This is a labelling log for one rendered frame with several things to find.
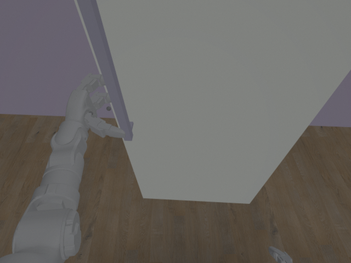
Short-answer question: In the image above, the left robot hand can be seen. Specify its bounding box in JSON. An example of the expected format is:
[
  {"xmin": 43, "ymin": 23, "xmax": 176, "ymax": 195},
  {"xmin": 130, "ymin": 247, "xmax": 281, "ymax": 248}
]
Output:
[{"xmin": 65, "ymin": 73, "xmax": 126, "ymax": 138}]

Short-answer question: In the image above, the fridge door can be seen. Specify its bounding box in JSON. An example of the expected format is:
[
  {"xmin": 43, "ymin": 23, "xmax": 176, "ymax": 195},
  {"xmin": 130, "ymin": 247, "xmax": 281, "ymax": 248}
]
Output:
[{"xmin": 74, "ymin": 0, "xmax": 351, "ymax": 204}]

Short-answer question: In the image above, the left robot upper arm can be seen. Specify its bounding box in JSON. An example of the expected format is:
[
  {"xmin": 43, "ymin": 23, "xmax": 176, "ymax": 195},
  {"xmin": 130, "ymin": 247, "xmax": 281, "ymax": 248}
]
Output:
[{"xmin": 0, "ymin": 208, "xmax": 81, "ymax": 263}]

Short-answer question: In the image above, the handle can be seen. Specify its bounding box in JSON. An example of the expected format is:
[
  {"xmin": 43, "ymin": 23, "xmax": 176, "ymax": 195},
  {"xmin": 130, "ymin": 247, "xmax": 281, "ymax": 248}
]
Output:
[{"xmin": 77, "ymin": 0, "xmax": 133, "ymax": 141}]

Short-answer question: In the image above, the right robot hand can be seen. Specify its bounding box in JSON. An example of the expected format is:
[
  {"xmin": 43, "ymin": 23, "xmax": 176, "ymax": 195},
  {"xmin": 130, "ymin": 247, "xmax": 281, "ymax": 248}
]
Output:
[{"xmin": 268, "ymin": 246, "xmax": 293, "ymax": 263}]

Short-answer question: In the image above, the left robot forearm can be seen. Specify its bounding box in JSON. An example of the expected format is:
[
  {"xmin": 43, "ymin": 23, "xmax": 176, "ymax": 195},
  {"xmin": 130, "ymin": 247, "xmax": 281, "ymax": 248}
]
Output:
[{"xmin": 12, "ymin": 121, "xmax": 89, "ymax": 254}]

